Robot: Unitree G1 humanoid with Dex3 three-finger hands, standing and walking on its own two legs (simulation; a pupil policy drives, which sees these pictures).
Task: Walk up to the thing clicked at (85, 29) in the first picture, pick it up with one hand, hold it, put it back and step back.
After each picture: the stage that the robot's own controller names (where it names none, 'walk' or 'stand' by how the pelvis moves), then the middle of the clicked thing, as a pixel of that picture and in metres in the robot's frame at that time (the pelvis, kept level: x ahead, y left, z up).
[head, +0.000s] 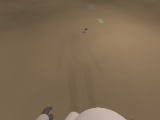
stand; (86, 30) +2.18 +0.18 -0.72
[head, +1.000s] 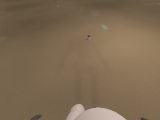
walk; (88, 37) +2.04 +0.23 -0.72
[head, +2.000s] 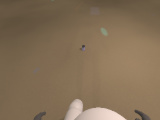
walk; (83, 48) +1.38 +0.26 -0.71
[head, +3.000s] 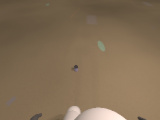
walk; (76, 68) +0.87 +0.26 -0.70
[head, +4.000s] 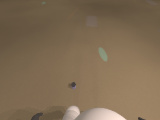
walk; (73, 85) +0.52 +0.20 -0.70
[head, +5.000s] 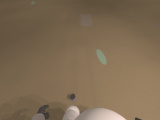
stand; (73, 97) +0.33 +0.19 -0.70
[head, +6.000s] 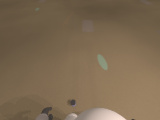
stand; (73, 103) +0.30 +0.19 -0.72
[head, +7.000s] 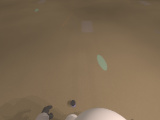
stand; (73, 103) +0.30 +0.19 -0.73
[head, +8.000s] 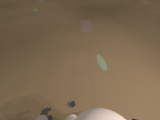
stand; (73, 104) +0.28 +0.20 -0.72
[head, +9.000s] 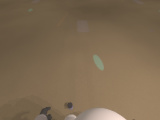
stand; (70, 106) +0.26 +0.22 -0.72
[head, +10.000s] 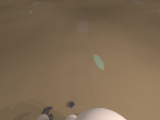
stand; (72, 105) +0.29 +0.21 -0.73
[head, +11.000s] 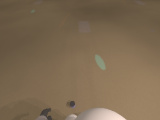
stand; (72, 104) +0.29 +0.20 -0.73
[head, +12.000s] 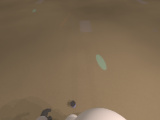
stand; (73, 104) +0.29 +0.19 -0.73
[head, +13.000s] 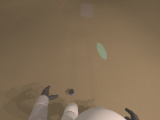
go down; (71, 92) +0.33 +0.19 -0.69
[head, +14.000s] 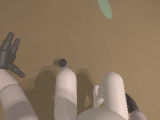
go down; (63, 64) +0.39 +0.21 -0.29
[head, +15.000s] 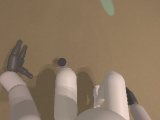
close in; (62, 63) +0.39 +0.22 -0.28
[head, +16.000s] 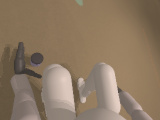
close; (36, 60) +0.38 +0.25 -0.22
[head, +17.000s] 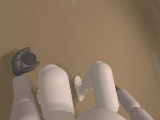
close; (29, 60) +0.38 +0.26 -0.22
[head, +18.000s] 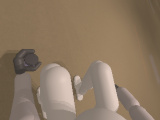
lift; (30, 61) +0.37 +0.25 -0.22
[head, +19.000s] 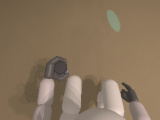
lift; (62, 70) +0.31 +0.20 -0.01
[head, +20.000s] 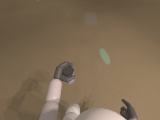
hold; (69, 75) +0.31 +0.16 +0.02
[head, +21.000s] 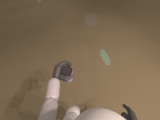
hold; (67, 74) +0.32 +0.17 +0.01
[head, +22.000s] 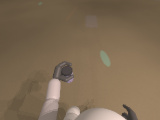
hold; (67, 74) +0.32 +0.17 +0.02
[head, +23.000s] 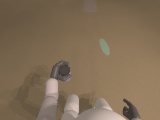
crouch; (65, 73) +0.33 +0.18 -0.03
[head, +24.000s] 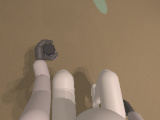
lower; (50, 52) +0.44 +0.24 -0.09
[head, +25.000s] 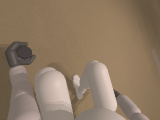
lower; (24, 55) +0.41 +0.26 -0.22
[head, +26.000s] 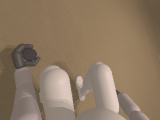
lower; (29, 56) +0.39 +0.27 -0.22
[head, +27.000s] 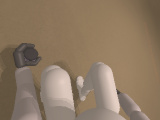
lower; (31, 56) +0.39 +0.27 -0.21
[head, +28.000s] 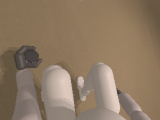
lower; (32, 58) +0.38 +0.27 -0.21
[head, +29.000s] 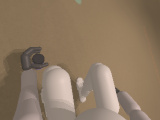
open; (38, 62) +0.37 +0.23 -0.22
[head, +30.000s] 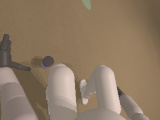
stand; (47, 62) +0.36 +0.21 -0.23
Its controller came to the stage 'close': yes
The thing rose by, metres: 0.72
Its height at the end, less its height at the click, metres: +0.00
